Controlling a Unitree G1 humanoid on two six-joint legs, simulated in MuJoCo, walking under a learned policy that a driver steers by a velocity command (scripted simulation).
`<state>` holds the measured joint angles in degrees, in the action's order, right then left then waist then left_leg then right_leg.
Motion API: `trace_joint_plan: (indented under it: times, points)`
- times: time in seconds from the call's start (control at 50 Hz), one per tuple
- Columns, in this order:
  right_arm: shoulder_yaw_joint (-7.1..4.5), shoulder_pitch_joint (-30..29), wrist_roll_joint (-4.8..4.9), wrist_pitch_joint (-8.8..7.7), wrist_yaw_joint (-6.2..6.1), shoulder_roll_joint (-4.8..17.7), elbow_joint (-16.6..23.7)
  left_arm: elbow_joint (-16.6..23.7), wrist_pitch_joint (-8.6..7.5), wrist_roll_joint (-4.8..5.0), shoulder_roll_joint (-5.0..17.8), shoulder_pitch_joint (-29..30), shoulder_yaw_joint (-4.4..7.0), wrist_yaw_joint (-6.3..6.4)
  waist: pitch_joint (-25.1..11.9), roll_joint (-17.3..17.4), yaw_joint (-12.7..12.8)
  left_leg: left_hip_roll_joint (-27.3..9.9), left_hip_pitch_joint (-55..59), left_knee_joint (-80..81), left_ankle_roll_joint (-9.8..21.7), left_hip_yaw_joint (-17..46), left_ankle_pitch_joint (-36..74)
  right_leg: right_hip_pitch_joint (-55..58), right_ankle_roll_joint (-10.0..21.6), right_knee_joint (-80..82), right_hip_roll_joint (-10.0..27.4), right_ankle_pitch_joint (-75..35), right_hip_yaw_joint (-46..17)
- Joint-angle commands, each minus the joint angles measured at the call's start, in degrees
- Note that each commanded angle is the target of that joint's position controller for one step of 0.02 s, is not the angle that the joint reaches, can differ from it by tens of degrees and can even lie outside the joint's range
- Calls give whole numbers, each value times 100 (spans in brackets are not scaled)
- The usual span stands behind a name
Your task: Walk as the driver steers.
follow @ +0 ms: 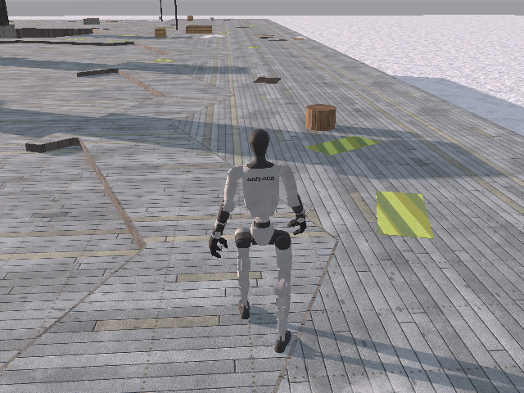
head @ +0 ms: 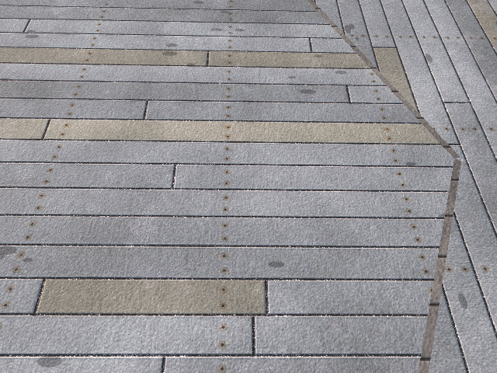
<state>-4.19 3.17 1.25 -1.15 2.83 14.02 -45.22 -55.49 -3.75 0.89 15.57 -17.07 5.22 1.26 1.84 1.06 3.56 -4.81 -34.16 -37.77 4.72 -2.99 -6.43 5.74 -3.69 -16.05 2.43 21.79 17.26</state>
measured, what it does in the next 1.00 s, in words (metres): walks ahead: left foot, then right foot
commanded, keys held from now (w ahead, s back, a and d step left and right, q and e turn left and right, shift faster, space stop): w+q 0.08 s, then q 0.06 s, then e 0.86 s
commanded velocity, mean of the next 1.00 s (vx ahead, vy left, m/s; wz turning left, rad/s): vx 0.16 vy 0.00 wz -0.16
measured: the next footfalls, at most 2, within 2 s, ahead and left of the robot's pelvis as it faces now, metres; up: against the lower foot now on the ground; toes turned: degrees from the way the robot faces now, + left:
left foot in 0.04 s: +0.19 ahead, +0.11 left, +0.00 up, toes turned +6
right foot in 0.54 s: +0.38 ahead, -0.07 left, +0.00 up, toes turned +0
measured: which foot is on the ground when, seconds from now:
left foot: up 0.00-0.02, down 0.04-0.56, up 0.58-0.92, down 0.94-1.00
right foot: down 0.00-0.04, up 0.06-0.52, down 0.54-0.94, up 0.96-1.00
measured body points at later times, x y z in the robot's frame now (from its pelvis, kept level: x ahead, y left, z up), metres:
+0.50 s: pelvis +0.23 +0.04 +0.01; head +0.25 +0.04 +0.46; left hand +0.35 +0.30 -0.11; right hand +0.36 -0.23 -0.11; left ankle +0.15 +0.10 -0.73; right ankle +0.35 -0.08 -0.71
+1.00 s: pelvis +0.30 +0.07 +0.01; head +0.34 +0.08 +0.46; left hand +0.52 +0.31 -0.10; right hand +0.35 -0.24 -0.09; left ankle +0.35 +0.18 -0.73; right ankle +0.32 -0.06 -0.70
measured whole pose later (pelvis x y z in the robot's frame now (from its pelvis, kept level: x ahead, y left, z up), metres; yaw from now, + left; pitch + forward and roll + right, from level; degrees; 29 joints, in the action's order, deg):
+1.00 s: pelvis +0.30 +0.07 +0.01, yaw -15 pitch +3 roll +0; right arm -4.3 9.9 -1.8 -0.5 -1.7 16.2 -46.0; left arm -40.7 2.2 0.7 18.4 -7.9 5.2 1.8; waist 0.9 -2.3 0.4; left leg 0.9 -18.7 -29.7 0.1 3.0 -13.3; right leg -27.7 0.0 -43.2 -6.4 23.3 -9.7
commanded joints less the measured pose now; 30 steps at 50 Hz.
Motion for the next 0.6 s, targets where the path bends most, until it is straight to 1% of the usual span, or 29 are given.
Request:
trace_joint_plan:
  times: [0.02, 0.04, 0.06, 0.08, 0.1, 0.12, 0.14, 0.16, 0.18, 0.2, 0.24, 0.26, 0.3, 0.34, 0.36, 0.4, 0.44, 0.48, 0.5, 0.52, 0.54, 0.56, 0.58, 0.6]
  points:
    - [-343, 900, 39, -44, 17, 854, 210, 368, 84, 106, 1225, 382, 251, 35, -474, -543, -946, 686, 1541, 341, 401, -542, -369, -249, 802, -1708, 1358, -5848, -206]
    - [-572, 1897, 56, -17, -78, 1294, -73, 418, 84, 39, 1117, 321, 200, 45, -1005, -247, -1368, 733, 3227, 548, 640, -157, -164, -1254, 532, -3232, 1130, -4967, -148]
    - [-709, 2059, 96, -6, -173, 2011, -141, 704, -15, -244, 300, -65, -37, -2, -1315, 1349, -857, -735, 5020, 842, 1450, 2610, -414, -3703, 162, -5347, 262, -160, -314]
    - [-601, 2149, 4, -111, -126, 1910, 101, 911, -290, -52, 327, 134, -114, -77, -2287, 1187, -860, -1500, 5816, 2019, 2162, 5195, -1627, -4834, 137, -6427, -439, 1418, -1802]
    - [-464, 1958, -78, -201, -90, 1468, 118, 1075, -456, 205, 733, 900, -16, -124, -1638, 545, -1071, -1425, 5502, 2249, 1777, 4567, -733, -5426, 287, -6547, -165, 976, -2136]
    - [-405, 1604, -82, -266, -102, 1272, 173, 1089, -526, 190, 704, 998, -32, -109, -1127, 323, -874, -1215, 4772, 2057, 1561, 3645, 369, -5367, 390, -6176, 77, 506, -2121]
    - [-339, 1100, -61, -281, -112, 1048, 294, 948, -508, 20, 736, 897, 5, -47, -794, -53, -586, -953, 3860, 1928, 1351, 2849, 1516, -4898, 357, -5726, 313, 198, -2134]
    - [-263, 762, -103, -272, -147, 818, 386, 834, -417, -60, 841, 679, 68, -23, -725, -36, -352, -864, 3180, 1908, 1227, 2228, 2432, -4359, 317, -5410, 498, 33, -2106]
    - [-220, 649, -160, -266, -174, 728, 429, 764, -295, -63, 830, 520, 85, -34, -733, -15, -234, -796, 2773, 1971, 1161, 1940, 2941, -3956, 290, -5265, 561, -26, -2079]
    - [-203, 653, -170, -283, -193, 720, 390, 708, -191, -68, 702, 395, 70, -38, -737, -29, -159, -737, 2536, 2032, 1121, 1669, 3386, -3754, 253, -5041, 559, -115, -2006]
    - [-189, 749, -192, -321, -251, 783, 246, 660, -67, -97, 466, 376, 6, -26, -704, 49, -112, -605, 2272, 2158, 1056, 1134, 3965, -3604, 178, -4485, 496, -613, -1894]
    - [-170, 763, -190, -324, -288, 766, 182, 674, -37, -103, 395, 464, -24, -26, -675, 138, -125, -523, 2258, 2191, 972, 890, 4068, -3604, 159, -4096, 488, -947, -1870]
    - [-134, 700, -201, -297, -345, 743, 109, 694, -23, -86, 330, 695, -78, -60, -659, 260, -219, -321, 2276, 2250, 736, 441, 3850, -3413, 185, -3191, 430, -1765, -1796]
    - [-119, 779, -242, -280, -392, 787, 0, 745, -34, -45, 350, 999, -103, -116, -657, 298, -409, -326, 2474, 2307, 578, 267, 3606, -3260, 227, -2530, 326, -2475, -1758]
    - [-111, 811, -263, -269, -407, 808, -64, 770, -32, -27, 382, 1093, -102, -141, -635, 303, -467, -388, 2596, 2316, 548, 243, 3489, -3233, 245, -2347, 278, -2615, -1767]
    - [-120, 786, -272, -218, -437, 884, -150, 862, -17, -11, 505, 1257, -74, -187, -487, 336, -523, -544, 2917, 2231, 563, 244, 3308, -3446, 295, -2177, 191, -2380, -1792]
    - [-138, 759, -231, -119, -483, 925, -191, 987, -6, -36, 602, 1369, -41, -253, -343, 340, -536, -727, 3246, 1951, 607, 307, 3264, -3749, 382, -2094, 135, -1791, -1766]
    - [-155, 703, -156, 2, -549, 938, -168, 1072, 3, -60, 613, 1319, -28, -338, -285, 370, -493, -875, 3471, 1523, 597, 379, 3460, -3867, 488, -2018, 50, -1211, -1643]
    - [-165, 634, -112, 62, -590, 956, -124, 1075, 5, -62, 622, 1169, -14, -376, -320, 379, -410, -882, 3510, 1198, 543, 375, 3714, -3741, 566, -1878, -41, -1050, -1538]
    - [-175, 530, -65, 112, -634, 984, -64, 1022, -5, -64, 656, 842, 21, -398, -450, 326, -221, -752, 3458, 692, 394, 261, 4069, -3301, 697, -1472, -194, -1318, -1420]
    - [-184, 616, -69, 126, -668, 998, -25, 967, -23, -93, 908, 402, 117, -375, -749, 36, -31, -410, 3149, -141, 72, 37, 3865, -2443, 939, -1026, -157, -2725, -1710]
    - [-150, 566, -233, 73, -654, 910, 188, 996, -8, -149, 1397, 24, 243, -289, -1215, -846, -11, 248, 2057, -1683, -336, -262, 1852, -1259, 1467, -1066, 726, -5259, -3060]
    - [-49, 646, -304, 21, -565, 546, 346, 1045, 73, -224, 1503, -36, 238, -211, -1748, -2037, -151, 1421, 156, -3517, -720, 98, -3115, 128, 2823, -786, 1952, -6347, -5076]
    - [-64, 769, -204, -26, -446, 749, 228, 1146, 91, -170, 1160, 75, 127, -197, -2160, -1181, -69, 977, 34, -3980, -627, 1072, -3224, 68, 2717, -679, 1876, -5363, -5018]
Keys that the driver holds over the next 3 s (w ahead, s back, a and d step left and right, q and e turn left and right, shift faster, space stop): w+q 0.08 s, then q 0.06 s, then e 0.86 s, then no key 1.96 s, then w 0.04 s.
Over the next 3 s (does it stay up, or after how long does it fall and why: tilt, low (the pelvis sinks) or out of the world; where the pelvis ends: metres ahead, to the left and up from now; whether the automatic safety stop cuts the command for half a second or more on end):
stays up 0.30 0.05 0.01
